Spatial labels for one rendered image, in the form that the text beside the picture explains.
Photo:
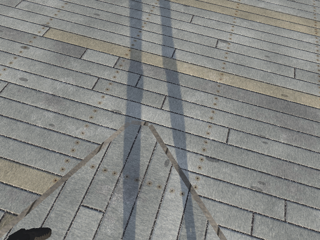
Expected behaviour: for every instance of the robot left hand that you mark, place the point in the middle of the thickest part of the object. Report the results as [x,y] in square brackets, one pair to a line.
[41,233]

